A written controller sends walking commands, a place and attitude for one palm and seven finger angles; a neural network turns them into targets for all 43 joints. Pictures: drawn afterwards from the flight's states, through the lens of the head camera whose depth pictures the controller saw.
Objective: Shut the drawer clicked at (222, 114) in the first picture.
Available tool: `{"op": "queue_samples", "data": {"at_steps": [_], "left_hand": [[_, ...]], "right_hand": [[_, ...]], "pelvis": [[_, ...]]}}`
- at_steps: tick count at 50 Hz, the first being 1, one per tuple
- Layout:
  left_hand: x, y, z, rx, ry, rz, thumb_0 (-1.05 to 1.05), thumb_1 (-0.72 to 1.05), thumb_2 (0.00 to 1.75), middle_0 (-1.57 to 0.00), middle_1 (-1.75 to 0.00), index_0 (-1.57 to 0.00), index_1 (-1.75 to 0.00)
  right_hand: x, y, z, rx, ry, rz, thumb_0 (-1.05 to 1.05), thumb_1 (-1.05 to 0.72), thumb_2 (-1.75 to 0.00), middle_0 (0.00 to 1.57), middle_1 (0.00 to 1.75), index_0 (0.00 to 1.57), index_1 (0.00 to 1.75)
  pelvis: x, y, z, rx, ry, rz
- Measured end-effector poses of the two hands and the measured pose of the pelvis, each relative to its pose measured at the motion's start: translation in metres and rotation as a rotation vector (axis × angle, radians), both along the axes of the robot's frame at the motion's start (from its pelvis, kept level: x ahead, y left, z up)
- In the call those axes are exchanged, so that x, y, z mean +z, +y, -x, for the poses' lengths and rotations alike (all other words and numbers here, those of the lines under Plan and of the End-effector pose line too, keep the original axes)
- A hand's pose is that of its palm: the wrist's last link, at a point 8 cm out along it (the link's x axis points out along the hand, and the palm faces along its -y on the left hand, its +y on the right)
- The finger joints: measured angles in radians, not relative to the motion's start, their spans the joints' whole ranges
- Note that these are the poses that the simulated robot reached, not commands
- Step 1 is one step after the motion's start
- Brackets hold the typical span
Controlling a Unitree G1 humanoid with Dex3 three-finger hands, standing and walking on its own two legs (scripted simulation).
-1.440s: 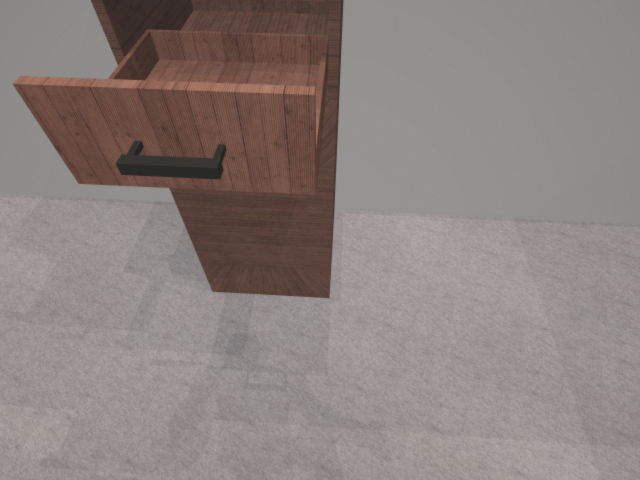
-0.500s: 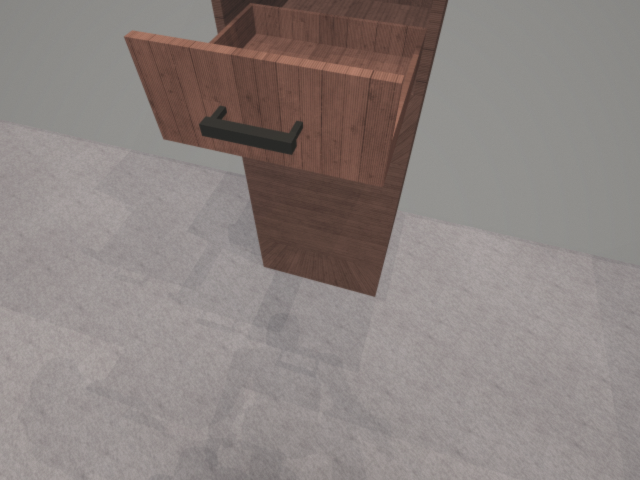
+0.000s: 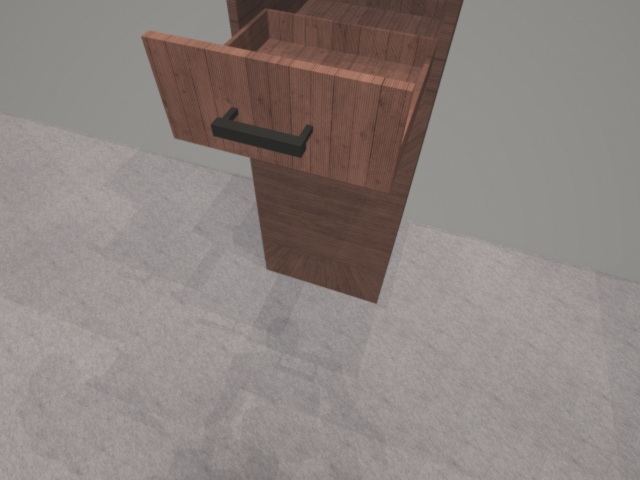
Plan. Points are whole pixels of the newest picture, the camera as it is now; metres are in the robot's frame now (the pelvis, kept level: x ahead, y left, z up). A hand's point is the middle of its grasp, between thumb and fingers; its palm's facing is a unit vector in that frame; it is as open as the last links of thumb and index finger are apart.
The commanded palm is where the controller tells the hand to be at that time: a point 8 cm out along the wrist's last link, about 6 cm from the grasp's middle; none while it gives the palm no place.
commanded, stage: look at it before walking up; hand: left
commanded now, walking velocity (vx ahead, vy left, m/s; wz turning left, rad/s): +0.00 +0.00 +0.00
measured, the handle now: (263, 129) +0.55 +0.12 +0.13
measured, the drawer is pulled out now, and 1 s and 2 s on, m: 0.28 0.28 0.28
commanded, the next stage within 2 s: turn to face it in 0.50 s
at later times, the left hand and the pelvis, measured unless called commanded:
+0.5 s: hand out of the picture +0.03 +0.20 -0.17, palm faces +0.01 -0.97 -0.23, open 7.4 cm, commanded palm none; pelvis +0.00 +0.00 +0.00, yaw -1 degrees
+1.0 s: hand out of the picture +0.06 +0.20 -0.18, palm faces -0.08 -0.97 -0.25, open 7.4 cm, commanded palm none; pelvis -0.01 +0.00 -0.01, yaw -7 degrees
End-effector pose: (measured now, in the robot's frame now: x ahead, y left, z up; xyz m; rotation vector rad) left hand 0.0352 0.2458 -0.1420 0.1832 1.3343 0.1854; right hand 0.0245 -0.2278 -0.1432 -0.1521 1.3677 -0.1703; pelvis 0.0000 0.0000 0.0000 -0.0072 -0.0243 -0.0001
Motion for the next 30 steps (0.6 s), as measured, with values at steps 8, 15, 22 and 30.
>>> {"op": "queue_samples", "data": {"at_steps": [8, 15, 22, 30], "left_hand": [[0.001, -0.003, 0.019, 0.004, 0.054, 0.01, 0.01, 0.9, 0.9, -0.2, -0.3, -0.2, -0.3], [0.001, -0.004, 0.021, 0.003, 0.062, 0.014, 0.01, 0.9, 0.9, -0.2, -0.3, -0.2, -0.3], [0.002, -0.002, 0.011, -0.009, 0.038, 0.012, 0.01, 0.9, 0.9, -0.2, -0.3, -0.2, -0.3], [0.005, 0.005, -0.004, -0.025, 0.0, -0.002, 0.01, 0.9, 0.9, -0.2, -0.3, -0.2, -0.3]], "right_hand": [[0.001, -0.002, 0.002, -0.001, 0.008, 0.002, 0.0, -0.91, -0.9, 0.2, 0.3, 0.2, 0.3], [0.004, -0.007, 0.006, -0.008, 0.014, 0.018, 0.0, -0.91, -0.9, 0.2, 0.3, 0.2, 0.3], [0.007, -0.012, 0.008, -0.01, 0.014, 0.032, 0.0, -0.91, -0.9, 0.2, 0.3, 0.2, 0.3], [0.008, -0.015, 0.007, -0.012, 0.004, 0.041, 0.0, -0.91, -0.9, 0.2, 0.3, 0.2, 0.3]], "pelvis": [[0.002, 0.0, -0.001, -0.008, 0.001, -0.001], [0.003, 0.0, -0.002, -0.014, -0.003, -0.001], [0.004, 0.0, -0.002, -0.015, -0.005, 0.001], [0.004, 0.001, -0.003, -0.017, -0.006, 0.0]]}}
